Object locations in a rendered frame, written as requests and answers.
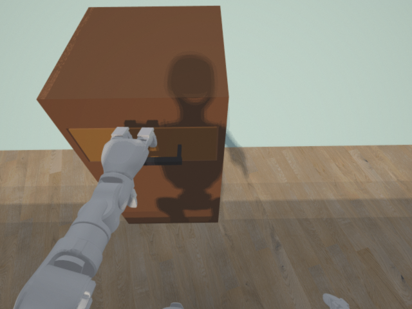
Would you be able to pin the robot left upper arm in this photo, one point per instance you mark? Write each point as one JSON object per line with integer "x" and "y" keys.
{"x": 58, "y": 288}

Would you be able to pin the left robot forearm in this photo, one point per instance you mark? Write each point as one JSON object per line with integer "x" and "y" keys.
{"x": 80, "y": 250}

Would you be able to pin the right robot hand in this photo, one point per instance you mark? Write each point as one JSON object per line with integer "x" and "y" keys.
{"x": 334, "y": 302}

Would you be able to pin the drawer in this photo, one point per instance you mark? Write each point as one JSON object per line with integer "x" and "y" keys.
{"x": 198, "y": 143}

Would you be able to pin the left robot hand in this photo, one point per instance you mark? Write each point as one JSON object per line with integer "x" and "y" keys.
{"x": 125, "y": 155}

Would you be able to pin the handle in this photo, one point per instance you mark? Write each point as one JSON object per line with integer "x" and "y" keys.
{"x": 166, "y": 160}

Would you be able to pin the cabinet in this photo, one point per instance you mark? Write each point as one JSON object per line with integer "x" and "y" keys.
{"x": 148, "y": 66}

